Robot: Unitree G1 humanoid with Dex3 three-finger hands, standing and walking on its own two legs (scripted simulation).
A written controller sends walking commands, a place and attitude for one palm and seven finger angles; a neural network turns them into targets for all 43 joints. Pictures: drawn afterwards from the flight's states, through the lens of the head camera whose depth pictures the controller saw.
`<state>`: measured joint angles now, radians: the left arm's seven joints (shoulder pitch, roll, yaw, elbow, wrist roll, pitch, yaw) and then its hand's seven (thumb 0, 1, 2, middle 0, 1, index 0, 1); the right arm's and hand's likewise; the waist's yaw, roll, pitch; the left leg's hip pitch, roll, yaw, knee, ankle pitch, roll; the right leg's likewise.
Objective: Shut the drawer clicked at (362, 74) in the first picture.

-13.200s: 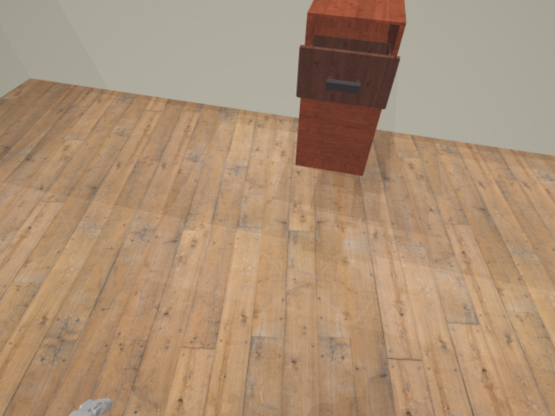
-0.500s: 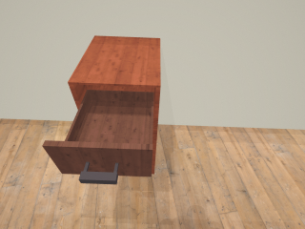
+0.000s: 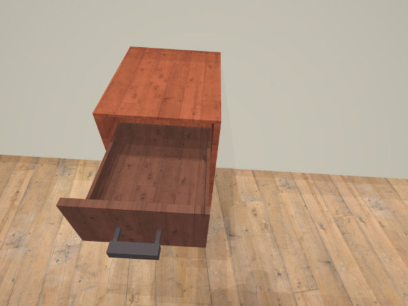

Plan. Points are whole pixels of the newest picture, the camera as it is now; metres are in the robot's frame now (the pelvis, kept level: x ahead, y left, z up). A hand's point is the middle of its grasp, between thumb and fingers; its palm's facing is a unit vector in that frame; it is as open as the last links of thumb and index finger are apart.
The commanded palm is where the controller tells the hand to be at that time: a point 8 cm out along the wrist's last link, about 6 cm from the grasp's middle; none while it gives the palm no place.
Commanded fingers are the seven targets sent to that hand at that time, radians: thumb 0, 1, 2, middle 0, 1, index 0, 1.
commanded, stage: come to a stop and stand still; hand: left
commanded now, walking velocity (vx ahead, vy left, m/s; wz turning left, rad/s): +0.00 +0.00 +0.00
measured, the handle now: (136, 241) +0.27 +0.18 -0.09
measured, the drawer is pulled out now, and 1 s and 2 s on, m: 0.30 0.30 0.29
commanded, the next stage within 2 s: look again from close up in 0.22 s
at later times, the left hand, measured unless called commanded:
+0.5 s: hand out of the picture +0.01 +0.17 -0.18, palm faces +0.01 -0.98 -0.18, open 7.4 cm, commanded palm none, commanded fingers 0.00 0.90 0.90 -0.20 -0.30 -0.20 -0.30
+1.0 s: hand out of the picture +0.02 +0.17 -0.16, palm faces +0.09 -0.98 -0.19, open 7.3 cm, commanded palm +0.10 +0.20 -0.07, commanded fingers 0.00 0.90 0.90 -0.28 -0.39 -0.28 -0.39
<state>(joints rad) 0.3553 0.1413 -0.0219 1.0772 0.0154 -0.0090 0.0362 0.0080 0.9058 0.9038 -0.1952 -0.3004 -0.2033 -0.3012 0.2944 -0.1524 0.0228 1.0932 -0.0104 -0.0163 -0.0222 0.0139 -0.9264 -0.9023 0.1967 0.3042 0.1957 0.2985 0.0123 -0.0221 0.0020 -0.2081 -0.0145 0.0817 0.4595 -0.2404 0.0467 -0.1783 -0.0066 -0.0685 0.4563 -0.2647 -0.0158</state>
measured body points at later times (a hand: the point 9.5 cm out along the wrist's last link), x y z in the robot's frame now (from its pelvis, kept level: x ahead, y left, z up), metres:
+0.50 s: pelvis +0.01 +0.01 +0.00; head +0.02 +0.01 +0.45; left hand +0.01 +0.23 -0.16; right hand +0.00 -0.20 -0.16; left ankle +0.01 +0.09 -0.74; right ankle -0.01 -0.11 -0.74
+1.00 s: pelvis +0.01 +0.00 +0.00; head +0.02 +0.01 +0.45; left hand +0.01 +0.22 -0.15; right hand +0.01 -0.22 -0.15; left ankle +0.01 +0.09 -0.74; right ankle -0.01 -0.11 -0.74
